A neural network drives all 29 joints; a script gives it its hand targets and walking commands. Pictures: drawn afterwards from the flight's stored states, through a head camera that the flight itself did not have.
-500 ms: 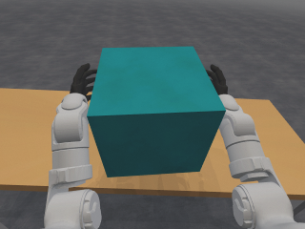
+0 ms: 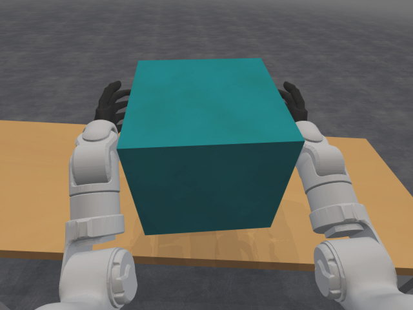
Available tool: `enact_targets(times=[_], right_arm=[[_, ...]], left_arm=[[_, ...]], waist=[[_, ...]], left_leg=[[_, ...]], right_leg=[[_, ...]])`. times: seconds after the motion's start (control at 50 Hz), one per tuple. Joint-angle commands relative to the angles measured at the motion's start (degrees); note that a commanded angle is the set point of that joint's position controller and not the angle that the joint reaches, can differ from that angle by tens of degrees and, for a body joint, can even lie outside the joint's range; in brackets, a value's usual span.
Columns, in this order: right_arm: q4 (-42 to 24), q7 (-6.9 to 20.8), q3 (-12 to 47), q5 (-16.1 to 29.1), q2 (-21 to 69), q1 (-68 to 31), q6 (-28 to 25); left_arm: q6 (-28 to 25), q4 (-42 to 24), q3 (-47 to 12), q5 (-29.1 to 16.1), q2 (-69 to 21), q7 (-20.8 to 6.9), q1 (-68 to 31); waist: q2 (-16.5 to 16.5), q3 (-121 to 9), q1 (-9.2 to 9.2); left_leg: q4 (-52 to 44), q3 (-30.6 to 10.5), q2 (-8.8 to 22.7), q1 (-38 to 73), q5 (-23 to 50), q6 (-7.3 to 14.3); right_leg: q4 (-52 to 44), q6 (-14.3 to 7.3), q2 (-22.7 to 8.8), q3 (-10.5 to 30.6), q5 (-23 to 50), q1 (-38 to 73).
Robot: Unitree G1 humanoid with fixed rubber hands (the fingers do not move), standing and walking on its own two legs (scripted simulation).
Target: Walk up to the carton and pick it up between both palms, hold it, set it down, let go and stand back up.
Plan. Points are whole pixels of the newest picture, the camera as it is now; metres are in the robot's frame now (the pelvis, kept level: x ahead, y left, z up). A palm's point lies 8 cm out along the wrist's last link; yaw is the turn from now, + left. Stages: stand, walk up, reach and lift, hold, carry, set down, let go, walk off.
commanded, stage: hold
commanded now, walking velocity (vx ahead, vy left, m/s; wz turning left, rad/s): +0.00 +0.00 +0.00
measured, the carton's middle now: (204, 144) +0.38 +0.00 +0.18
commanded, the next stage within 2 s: none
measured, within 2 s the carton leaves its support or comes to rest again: neither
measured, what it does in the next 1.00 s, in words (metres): stands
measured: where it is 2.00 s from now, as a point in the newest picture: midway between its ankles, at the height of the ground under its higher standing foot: outside the picture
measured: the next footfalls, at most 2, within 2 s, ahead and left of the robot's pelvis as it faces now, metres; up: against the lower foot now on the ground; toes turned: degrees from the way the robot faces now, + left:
none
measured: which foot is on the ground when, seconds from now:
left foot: down 0.00-1.00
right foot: down 0.00-1.00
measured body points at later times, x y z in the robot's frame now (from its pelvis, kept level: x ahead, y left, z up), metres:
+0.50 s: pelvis +0.00 +0.00 +0.00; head -0.06 +0.03 +0.45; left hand +0.38 +0.17 +0.23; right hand +0.38 -0.17 +0.22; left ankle +0.01 +0.13 -0.75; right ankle +0.01 -0.12 -0.75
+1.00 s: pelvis +0.00 +0.00 +0.00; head -0.05 +0.03 +0.45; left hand +0.38 +0.18 +0.22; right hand +0.39 -0.16 +0.22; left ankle +0.01 +0.13 -0.75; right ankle +0.01 -0.12 -0.75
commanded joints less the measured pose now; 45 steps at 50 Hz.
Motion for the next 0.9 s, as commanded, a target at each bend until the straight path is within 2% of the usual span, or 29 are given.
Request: enact_targets(times=[0.0, 0.04, 0.06, 0.1, 0.12, 0.14, 0.18, 0.26, 0.3, 0.32, 0.34, 0.4, 0.42, 0.46, 0.5, 0.52, 0.54, 0.56, 0.58, 0.64, 0.66, 0.68, 0.7, 0.72, 0.74, 0.78, 0.82, 0.84, 0.88], right_arm=[[-12.95, 6.16, 19.96, 5.71, 31.09, -39.37, -0.34], [-16.7, 6.06, 21.21, 6.67, 32.55, -40.38, -0.53], [-15.65, 6.02, 20.98, 6.95, 31.92, -39.96, -0.49], [-16.11, 6.15, 20.72, 7.02, 32.08, -40.46, -0.62], [-17.53, 6.04, 21.08, 7.24, 32.35, -39.94, -0.71], [-17.67, 5.97, 21.12, 6.84, 32.0, -40.31, -0.55], [-20.39, 6.17, 22.24, 8.04, 32.36, -39.91, -0.93], [-19.65, 6.18, 22.05, 7.08, 31.25, -40.38, -0.57], [-19.88, 6.17, 22.15, 7.5, 30.81, -38.65, -0.4], [-18.62, 6.27, 22.31, 7.28, 30.96, -39.35, -0.21], [-18.76, 6.34, 22.14, 7.06, 31.03, -39.18, -0.11], [-17.58, 6.88, 21.83, 6.97, 31.24, -39.34, -0.2], [-17.41, 6.98, 21.77, 6.61, 31.24, -39.14, -0.07], [-14.47, 7.35, 20.34, 5.73, 31.49, -40.27, -0.3], [-14.24, 7.69, 19.56, 4.94, 31.92, -41.43, -0.74], [-15.46, 7.75, 20.71, 5.5, 33.0, -43.13, -1.13], [-15.31, 7.84, 20.08, 4.94, 32.91, -43.85, -1.38], [-14.52, 7.67, 20.17, 5.02, 32.93, -43.16, -1.35], [-16.27, 7.48, 20.34, 5.44, 33.15, -43.82, -1.6], [-15.66, 7.18, 21.12, 6.1, 34.06, -43.33, -1.78], [-14.69, 7.14, 21.09, 5.89, 33.29, -42.73, -1.55], [-13.58, 7.23, 20.53, 5.56, 32.86, -42.23, -1.38], [-15.2, 6.95, 21.16, 5.82, 33.92, -42.12, -1.58], [-14.0, 6.67, 20.32, 5.47, 33.0, -42.18, -1.39], [-14.03, 6.58, 20.83, 5.37, 33.87, -42.36, -1.47], [-16.0, 6.27, 21.56, 6.1, 33.84, -42.12, -1.47], [-15.09, 6.08, 22.31, 6.4, 33.95, -41.04, -1.19], [-17.1, 5.87, 21.98, 6.48, 33.66, -42.24, -1.48], [-17.07, 5.7, 22.25, 6.32, 33.89, -42.21, -1.47]], left_arm=[[-2.7, -5.54, -23.72, -6.01, -28.2, -8.84, -31.27], [-2.95, -7.6, -24.58, -7.04, -28.28, -9.0, -31.32], [-3.01, -8.28, -25.43, -6.92, -28.23, -8.84, -32.58], [-3.18, -7.89, -26.76, -7.59, -29.67, -8.64, -33.67], [-3.29, -9.88, -27.25, -8.38, -29.23, -8.4, -33.17], [-3.43, -9.5, -26.92, -8.07, -29.22, -8.24, -33.39], [-3.42, -11.71, -28.33, -8.98, -29.95, -7.81, -32.23], [-2.78, -9.99, -27.7, -7.83, -29.46, -7.54, -31.65], [-2.71, -10.55, -26.93, -7.61, -28.92, -7.58, -30.15], [-2.69, -9.6, -26.44, -7.14, -28.79, -7.67, -30.63], [-2.59, -9.91, -26.4, -7.02, -28.44, -7.7, -30.66], [-2.66, -9.75, -26.1, -6.93, -28.47, -7.56, -31.41], [-2.46, -8.7, -25.27, -6.54, -28.55, -7.72, -30.57], [-2.76, -7.48, -25.66, -6.85, -29.07, -7.78, -33.32], [-3.02, -6.32, -25.61, -7.02, -29.71, -7.82, -34.6], [-3.22, -6.32, -25.48, -7.05, -29.72, -7.75, -34.62], [-3.43, -6.02, -26.04, -7.58, -30.17, -7.58, -35.84], [-3.65, -6.4, -26.79, -7.9, -30.5, -7.43, -35.95], [-3.69, -6.16, -26.87, -8.29, -30.21, -7.29, -35.11], [-4.09, -6.8, -26.93, -8.47, -30.13, -7.09, -35.58], [-3.84, -5.21, -25.39, -7.5, -30.0, -7.12, -34.48], [-3.55, -4.47, -24.95, -6.79, -29.49, -7.26, -33.39], [-3.59, -5.34, -24.67, -7.27, -29.32, -7.56, -32.95], [-3.48, -4.06, -24.13, -6.85, -28.75, -7.83, -33.07], [-3.55, -4.12, -23.68, -6.46, -28.46, -8.11, -32.93], [-3.51, -5.77, -24.78, -6.79, -28.69, -8.15, -32.57], [-3.69, -5.59, -23.6, -6.51, -27.56, -8.37, -32.01], [-3.69, -5.46, -23.93, -6.81, -27.86, -8.67, -31.77], [-3.81, -6.6, -24.85, -6.97, -28.14, -8.55, -32.67]], waist=[[3.77, -15.54, -1.13], [1.64, -17.96, -0.61], [3.39, -17.8, -0.87], [4.62, -17.89, -1.55], [4.07, -19.58, -1.4], [3.82, -19.53, -1.42], [4.91, -22.47, -1.05], [5.06, -19.55, -0.97], [3.72, -19.78, -1.12], [3.61, -18.46, -0.37], [3.46, -18.58, -0.63], [3.8, -18.72, -0.02], [3.03, -17.69, 0.2], [3.36, -16.64, -0.58], [3.55, -16.29, -0.97], [2.38, -17.25, 0.42], [2.89, -18.03, -0.01], [3.42, -19.41, -0.65], [2.92, -20.2, -0.23], [3.71, -21.82, -0.71], [3.58, -20.46, -0.02], [4.02, -18.78, -0.24], [2.55, -20.57, -0.06], [3.25, -19.46, -0.56], [2.23, -19.36, 0.0], [2.88, -20.19, -0.2], [1.75, -20.39, 0.35], [1.16, -19.95, 0.05], [2.47, -19.66, 0.08]], left_leg=[[-2.5, 2.59, -4.3, 0.98, 11.91, -0.95], [-2.0, 2.62, -4.21, 1.39, 13.3, -0.4], [-1.91, 2.6, -4.29, 1.84, 13.23, -0.81], [-1.59, 2.6, -4.16, 2.01, 13.66, -1.49], [-1.41, 2.33, -4.07, 2.4, 15.06, -1.46], [-1.67, 2.45, -4.02, 2.29, 13.83, -1.49], [-0.84, 2.25, -3.95, 3.77, 17.09, -1.67], [-1.39, 2.4, -4.1, 2.65, 14.62, -1.63], [-1.45, 2.34, -3.99, 3.1, 15.98, -1.72], [-1.83, 2.52, -4.06, 2.56, 13.75, -1.34], [-1.99, 2.39, -4.0, 2.47, 14.68, -1.36], [-2.23, 2.59, -3.8, 2.29, 13.64, -1.29], [-2.71, 2.67, -3.71, 1.54, 12.15, -1.15], [-3.13, 2.75, -3.53, 0.98, 8.91, -1.03], [-3.48, 2.83, -3.59, 0.37, 7.26, -0.84], [-3.44, 3.09, -3.72, 0.13, 7.2, -0.27], [-3.59, 2.94, -3.7, -0.04, 6.27, -0.22], [-3.03, 2.93, -3.77, 1.2, 7.97, -0.42], [-2.7, 2.91, -3.85, 0.95, 9.32, -0.55], [-1.65, 2.73, -4.27, 1.83, 11.66, -0.66], [-2.0, 3.0, -4.36, 1.81, 10.7, -0.6], [-2.21, 2.85, -4.28, 1.58, 10.15, -0.46], [-1.88, 3.06, -4.52, 1.49, 10.13, -0.14], [-2.28, 3.22, -4.63, 0.99, 8.72, -0.16], [-2.3, 3.38, -4.51, 0.82, 9.24, 0.11], [-1.77, 3.05, -4.45, 1.73, 11.56, -0.16], [-1.71, 3.03, -4.63, 2.0, 12.02, -0.16], [-1.7, 3.18, -4.72, 1.74, 11.6, 0.01], [-1.68, 3.07, -4.74, 1.66, 11.97, -0.16]], right_leg=[[0.03, 0.93, 3.21, 0.05, 10.89, 7.58], [0.36, 0.99, 3.37, 0.3, 12.2, 8.87], [0.51, 0.94, 3.23, 0.18, 12.23, 8.19], [0.3, 0.69, 3.61, -0.08, 11.33, 7.54], [0.72, 0.55, 3.57, 0.03, 13.18, 8.34], [0.53, 0.65, 3.67, -0.2, 12.06, 8.32], [1.07, 0.64, 3.84, -0.07, 13.59, 8.42], [0.64, 0.66, 3.78, -0.13, 12.42, 7.83], [0.62, 0.9, 3.84, -0.34, 12.74, 8.44], [0.22, 0.88, 3.74, -0.14, 10.73, 7.64], [0.51, 0.77, 3.65, -0.29, 11.5, 8.24], [0.56, 0.46, 3.71, -0.38, 10.24, 7.5], [0.23, 0.38, 3.78, -0.16, 9.13, 7.36], [-0.38, 0.1, 3.79, -0.33, 5.54, 5.53], [-0.68, 0.08, 3.49, -0.38, 4.37, 5.27], [-0.47, 0.43, 3.49, -0.06, 4.33, 5.31], [-0.64, 0.36, 3.39, -0.17, 3.66, 4.88], [-0.45, 0.28, 3.45, -0.26, 5.66, 5.64], [0.08, 0.51, 3.7, -0.24, 6.83, 6.38], [0.41, 0.99, 3.18, 0.02, 10.27, 7.32], [0.02, 1.1, 3.24, -0.04, 8.78, 6.66], [-0.29, 0.98, 3.0, 0.11, 8.5, 6.35], [-0.22, 1.28, 2.88, 0.27, 9.44, 7.38], [-0.25, 1.44, 2.5, 0.19, 8.95, 7.21], [-0.07, 1.51, 2.69, 0.16, 9.47, 7.87], [0.25, 1.51, 2.81, 0.29, 11.56, 8.04], [0.33, 1.7, 2.93, 0.12, 12.7, 9.08], [0.19, 1.77, 2.74, 0.27, 12.45, 8.42], [0.44, 1.66, 2.86, 0.13, 12.73, 7.93]])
